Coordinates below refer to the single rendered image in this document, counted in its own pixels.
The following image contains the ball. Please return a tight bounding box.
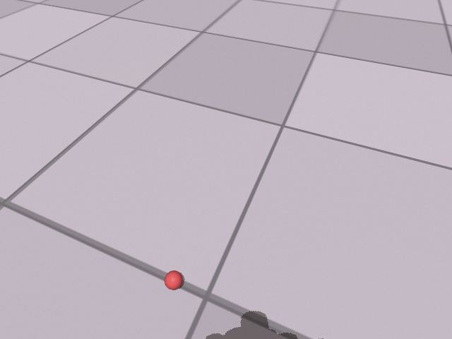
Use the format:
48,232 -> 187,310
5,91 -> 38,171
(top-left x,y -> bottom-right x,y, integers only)
165,270 -> 182,290

